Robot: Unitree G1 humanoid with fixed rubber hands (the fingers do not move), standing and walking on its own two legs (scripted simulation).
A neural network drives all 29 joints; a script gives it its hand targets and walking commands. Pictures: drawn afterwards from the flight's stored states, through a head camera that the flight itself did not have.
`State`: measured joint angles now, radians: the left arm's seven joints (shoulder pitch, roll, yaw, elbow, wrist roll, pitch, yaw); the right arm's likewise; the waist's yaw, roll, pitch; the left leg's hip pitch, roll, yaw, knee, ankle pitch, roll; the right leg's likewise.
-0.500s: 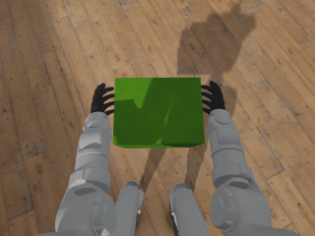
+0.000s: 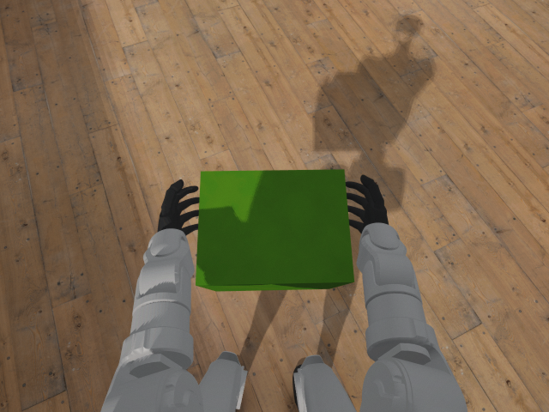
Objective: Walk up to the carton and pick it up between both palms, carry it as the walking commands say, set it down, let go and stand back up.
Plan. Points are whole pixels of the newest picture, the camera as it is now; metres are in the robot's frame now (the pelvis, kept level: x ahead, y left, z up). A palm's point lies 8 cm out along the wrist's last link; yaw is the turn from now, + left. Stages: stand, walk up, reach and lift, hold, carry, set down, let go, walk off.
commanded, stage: reach and lift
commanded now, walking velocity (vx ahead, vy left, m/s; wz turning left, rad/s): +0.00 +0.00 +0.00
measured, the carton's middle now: (272, 237) +0.38 +0.01 -0.12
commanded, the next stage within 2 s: none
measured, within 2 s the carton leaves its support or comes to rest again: neither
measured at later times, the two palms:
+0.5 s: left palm (157, 224) +0.34 +0.17 +0.03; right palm (391, 220) +0.36 -0.14 +0.03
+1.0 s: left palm (130, 215) +0.32 +0.17 +0.10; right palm (413, 215) +0.34 -0.14 +0.10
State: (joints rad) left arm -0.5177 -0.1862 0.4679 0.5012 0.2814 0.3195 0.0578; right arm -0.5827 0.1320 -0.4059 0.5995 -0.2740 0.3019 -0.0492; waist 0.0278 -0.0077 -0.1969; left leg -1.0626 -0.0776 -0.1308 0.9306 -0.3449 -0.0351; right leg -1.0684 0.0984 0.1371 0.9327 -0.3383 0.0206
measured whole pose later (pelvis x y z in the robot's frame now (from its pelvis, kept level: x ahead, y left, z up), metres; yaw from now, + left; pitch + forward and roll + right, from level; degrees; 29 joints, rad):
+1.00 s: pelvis +0.03 +0.00 +0.07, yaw +1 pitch +0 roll +0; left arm -0.32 -0.17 0.33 0.38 0.30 0.59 0.02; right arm -0.32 0.17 -0.30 0.40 -0.30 0.57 -0.01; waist 0.03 0.00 -0.07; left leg -0.20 -0.04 -0.14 0.39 -0.19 -0.02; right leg -0.21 0.05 0.14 0.41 -0.20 0.00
